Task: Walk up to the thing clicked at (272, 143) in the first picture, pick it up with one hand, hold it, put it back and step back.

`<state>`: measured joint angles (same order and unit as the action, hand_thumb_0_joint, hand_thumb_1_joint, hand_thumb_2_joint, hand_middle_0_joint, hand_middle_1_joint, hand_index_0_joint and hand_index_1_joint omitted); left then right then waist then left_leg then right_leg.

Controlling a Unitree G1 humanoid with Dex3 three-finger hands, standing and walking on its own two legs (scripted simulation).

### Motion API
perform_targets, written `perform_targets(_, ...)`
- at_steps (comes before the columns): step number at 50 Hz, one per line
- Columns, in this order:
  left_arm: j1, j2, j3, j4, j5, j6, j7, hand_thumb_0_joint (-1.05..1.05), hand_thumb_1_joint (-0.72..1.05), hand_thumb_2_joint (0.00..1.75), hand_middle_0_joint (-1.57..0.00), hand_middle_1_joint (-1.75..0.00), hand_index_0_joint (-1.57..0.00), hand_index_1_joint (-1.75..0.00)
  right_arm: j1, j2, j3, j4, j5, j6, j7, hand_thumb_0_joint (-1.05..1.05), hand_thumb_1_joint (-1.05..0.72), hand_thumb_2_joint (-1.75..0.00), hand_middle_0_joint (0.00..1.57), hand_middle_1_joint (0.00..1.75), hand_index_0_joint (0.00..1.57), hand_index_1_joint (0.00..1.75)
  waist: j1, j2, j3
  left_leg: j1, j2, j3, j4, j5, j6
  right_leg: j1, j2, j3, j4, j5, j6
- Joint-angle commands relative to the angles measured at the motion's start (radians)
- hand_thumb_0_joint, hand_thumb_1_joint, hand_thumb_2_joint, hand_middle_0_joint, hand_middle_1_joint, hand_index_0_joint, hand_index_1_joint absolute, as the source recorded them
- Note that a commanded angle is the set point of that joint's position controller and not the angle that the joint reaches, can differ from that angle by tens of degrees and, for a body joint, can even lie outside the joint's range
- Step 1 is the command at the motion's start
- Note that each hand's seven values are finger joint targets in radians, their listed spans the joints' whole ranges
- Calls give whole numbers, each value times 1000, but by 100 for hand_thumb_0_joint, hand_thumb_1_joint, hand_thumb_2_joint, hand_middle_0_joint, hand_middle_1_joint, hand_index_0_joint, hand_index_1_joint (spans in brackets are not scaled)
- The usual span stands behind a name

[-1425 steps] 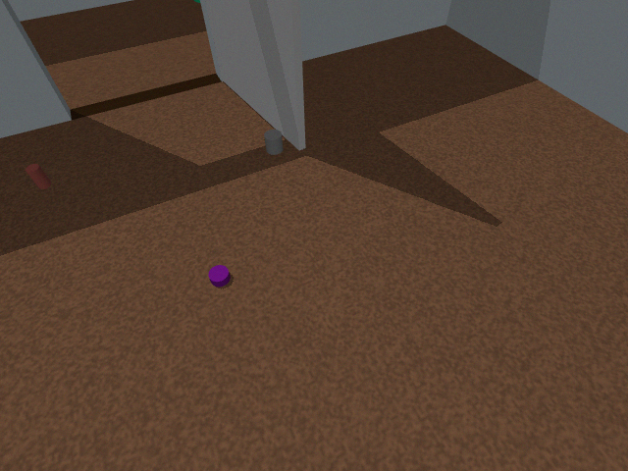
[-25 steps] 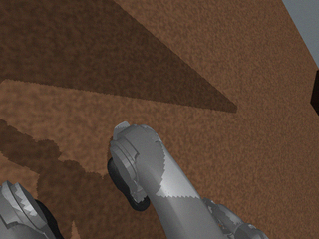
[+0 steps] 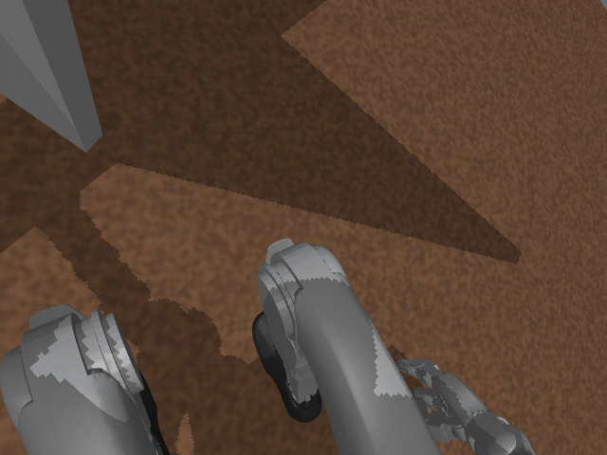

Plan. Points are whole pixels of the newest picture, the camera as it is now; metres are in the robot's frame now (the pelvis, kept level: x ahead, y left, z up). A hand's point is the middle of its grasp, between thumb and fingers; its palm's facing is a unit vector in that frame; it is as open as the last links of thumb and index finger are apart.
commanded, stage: settle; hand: left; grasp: from above
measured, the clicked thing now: out of the picture +0.51 +0.31 -0.23
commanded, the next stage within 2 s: lift in 0.18 s
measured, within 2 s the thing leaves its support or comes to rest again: neither
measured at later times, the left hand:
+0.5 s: hand out of the picture +0.49 +0.30 -0.14, palm faces -0.47 -0.14 -0.87, open 10.5 cm
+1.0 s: hand out of the picture +0.40 +0.31 +0.00, palm faces -0.48 -0.17 -0.86, open 10.4 cm
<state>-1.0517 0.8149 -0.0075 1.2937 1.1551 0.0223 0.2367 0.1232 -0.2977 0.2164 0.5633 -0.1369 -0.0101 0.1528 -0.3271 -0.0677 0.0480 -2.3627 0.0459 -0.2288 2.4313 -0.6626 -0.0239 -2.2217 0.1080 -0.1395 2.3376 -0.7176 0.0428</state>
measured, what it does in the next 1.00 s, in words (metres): rises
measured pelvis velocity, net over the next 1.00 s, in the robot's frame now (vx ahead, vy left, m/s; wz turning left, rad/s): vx -0.01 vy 0.00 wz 0.13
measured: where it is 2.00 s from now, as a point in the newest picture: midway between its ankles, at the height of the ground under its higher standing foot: (225, 414)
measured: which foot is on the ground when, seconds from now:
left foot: down 0.00-1.00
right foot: down 0.00-1.00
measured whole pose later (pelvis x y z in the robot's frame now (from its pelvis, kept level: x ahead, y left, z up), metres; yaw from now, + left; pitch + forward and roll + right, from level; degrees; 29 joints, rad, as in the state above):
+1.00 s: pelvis -0.01 +0.00 +0.13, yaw +7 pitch +35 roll -6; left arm -0.72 0.63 -0.07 0.88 1.00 0.05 0.02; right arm 0.17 -0.25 0.04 0.61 -0.02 0.09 0.03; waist -0.19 0.01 -0.14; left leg -1.99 0.05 -0.10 1.99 -0.60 0.00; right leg -1.89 0.06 -0.04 1.96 -0.67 0.03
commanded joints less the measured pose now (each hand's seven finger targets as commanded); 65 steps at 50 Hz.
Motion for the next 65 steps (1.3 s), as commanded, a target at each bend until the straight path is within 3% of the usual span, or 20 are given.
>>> perform_targets(1,-507,235,7,-249,-2,7,27,0,85,104,-104,-111,-109,-105,239,-280,-96,14,1,15,-32,0,-90,-90,20,30,20,30,-46,536,-755,598,14,116,-211,254,26,347,21,-64,-257,335,-90)
perform_targets(5,-511,287,30,-291,0,-3,-10,0,87,108,-105,-113,-111,-107,241,-272,-96,-9,2,33,-48,0,-90,-90,20,30,20,30,-14,515,-825,581,12,127,-211,266,27,421,19,-36,-269,331,-90)
perform_targets(12,-507,314,51,-346,-1,-15,-45,0,90,112,-109,-108,-114,-103,264,-268,-102,-24,10,62,-66,0,-89,-89,20,30,20,30,4,518,-881,626,11,137,-221,322,34,455,14,-27,-282,382,-83)
perform_targets(14,-517,296,41,-341,-4,-18,-50,0,90,102,-107,-112,-115,-104,269,-267,-99,-17,11,66,-70,0,-92,-91,20,30,20,30,-10,528,-852,626,8,133,-235,310,32,426,11,-37,-279,369,-86)
perform_targets(16,-489,329,63,-344,5,-15,-56,0,83,90,-102,-107,-109,-99,272,-283,-109,-22,17,68,-77,0,-91,-90,20,30,20,30,13,534,-849,662,2,133,-256,303,32,390,8,-50,-292,345,-93)
perform_targets(17,-492,302,51,-355,-1,-15,-63,0,85,89,-101,-107,-109,-98,274,-283,-114,-29,18,68,-77,0,-91,-90,20,30,20,30,10,538,-856,672,1,135,-264,292,30,390,6,-49,-298,333,-95)
perform_targets(19,-485,322,64,-410,-12,-14,-74,0,83,89,-99,-106,-107,-98,273,-277,-124,-35,25,75,-79,0,-91,-90,20,30,20,30,36,580,-937,735,4,136,-288,300,26,412,6,-36,-293,330,-98)
perform_targets(22,-470,306,62,-453,-41,-7,-91,0,84,89,-100,-105,-107,-97,280,-262,-135,-38,32,82,-85,0,-90,-90,20,30,20,30,35,543,-948,727,3,147,-304,288,34,447,4,-22,-327,330,-93)
perform_targets(26,-415,309,69,-517,-52,-3,-103,0,85,90,-101,-101,-108,-94,286,-259,-163,-28,46,90,-97,0,-90,-90,20,30,20,30,68,540,-961,767,0,162,-341,278,36,456,0,-3,-368,316,-95)
perform_targets(33,-350,238,51,-643,-100,-1,-121,0,83,94,-100,-102,-106,-95,276,-223,-196,-17,71,93,-112,0,-90,-90,20,30,20,30,88,533,-995,873,-3,164,-441,267,43,456,-15,12,-430,305,-88)
perform_targets(35,-311,247,63,-639,-106,8,-119,0,81,95,-99,-102,-105,-95,274,-223,-207,-7,81,94,-115,0,-89,-90,20,30,20,30,106,503,-972,887,-4,173,-477,244,50,451,-18,16,-467,288,-83)
perform_targets(38,-275,197,41,-629,-114,12,-123,0,77,97,-96,-102,-102,-96,271,-204,-214,5,88,90,-118,0,-89,-90,20,30,20,30,103,472,-963,928,-4,164,-524,233,51,462,-22,22,-493,277,-80)
perform_targets(39,-277,202,47,-675,-118,12,-126,0,78,95,-96,-102,-102,-95,266,-200,-223,7,94,88,-119,0,-89,-90,20,30,20,30,122,490,-998,963,-4,167,-548,246,52,479,-26,29,-503,286,-78)
perform_targets(41,-228,151,28,-654,-124,19,-136,0,78,96,-96,-102,-102,-96,265,-194,-233,15,98,86,-119,0,-89,-90,20,30,20,30,124,482,-979,1006,-2,162,-584,262,51,483,-31,31,-526,291,-77)
perform_targets(47,-145,123,35,-725,-154,19,-145,0,74,98,-94,-102,-99,-96,250,-176,-257,13,112,83,-133,0,-88,-89,20,30,20,30,157,401,-996,1092,-7,168,-690,237,55,601,-37,50,-642,278,-73)
perform_targets(49,-110,78,17,-741,-165,18,-148,0,70,99,-92,-101,-96,-96,242,-163,-258,18,118,81,-138,0,-89,-89,20,30,20,30,151,396,-965,1111,-10,171,-728,241,56,640,-41,56,-684,285,-69)
perform_targets(50,-89,100,33,-745,-163,22,-144,0,69,99,-91,-102,-95,-96,238,-164,-260,22,119,79,-141,0,-88,-90,20,30,20,30,165,376,-976,1151,-8,166,-747,250,55,661,-41,55,-697,289,-69)
perform_targets(53,-33,55,17,-784,-171,25,-139,0,65,101,-90,-100,-93,-96,227,-149,-264,21,125,78,-150,0,-89,-90,20,30,20,30,164,347,-955,1191,-13,178,-801,241,58,736,-43,67,-774,286,-63)
perform_targets(59,91,34,22,-832,-175,34,-117,0,60,101,-88,-95,-90,-92,188,-139,-271,25,141,72,-177,0,-89,-89,20,30,20,30,195,344,-876,1343,-12,161,-989,172,41,860,-49,75,-904,236,-60)
perform_targets(65,168,-54,-19,-824,-170,51,-82,0,59,105,-90,-91,-91,-90,167,-122,-272,56,153,55,-200,0,-88,-89,20,30,20,30,196,303,-776,1496,-14,167,-1141,210,37,1012,-52,92,-1063,265,-57)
